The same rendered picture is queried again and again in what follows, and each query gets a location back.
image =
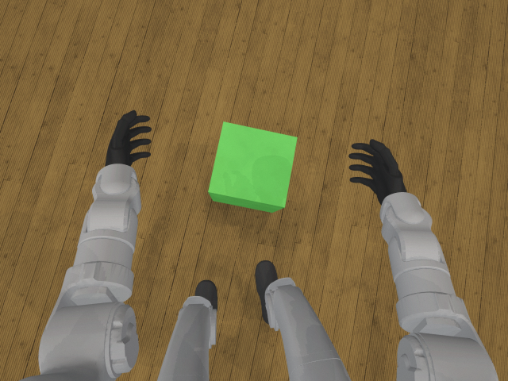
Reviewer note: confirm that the right robot forearm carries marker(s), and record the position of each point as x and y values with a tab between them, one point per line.
427	302

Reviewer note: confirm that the robot left thigh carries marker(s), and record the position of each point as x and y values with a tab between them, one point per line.
187	355

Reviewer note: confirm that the left robot upper arm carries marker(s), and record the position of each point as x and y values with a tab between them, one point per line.
95	342

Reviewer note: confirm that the right robot upper arm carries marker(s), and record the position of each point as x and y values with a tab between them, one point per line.
432	357

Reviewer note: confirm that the robot left hand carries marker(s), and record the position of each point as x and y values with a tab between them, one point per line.
120	145

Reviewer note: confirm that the left robot forearm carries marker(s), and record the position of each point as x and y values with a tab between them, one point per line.
102	268

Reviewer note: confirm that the robot right hand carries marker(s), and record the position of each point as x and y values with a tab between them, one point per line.
387	178

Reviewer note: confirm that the robot thigh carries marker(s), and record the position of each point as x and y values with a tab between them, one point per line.
187	355
310	353

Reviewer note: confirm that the robot right thigh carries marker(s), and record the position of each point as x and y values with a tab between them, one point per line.
310	353

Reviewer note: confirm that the carton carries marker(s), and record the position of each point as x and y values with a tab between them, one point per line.
252	168

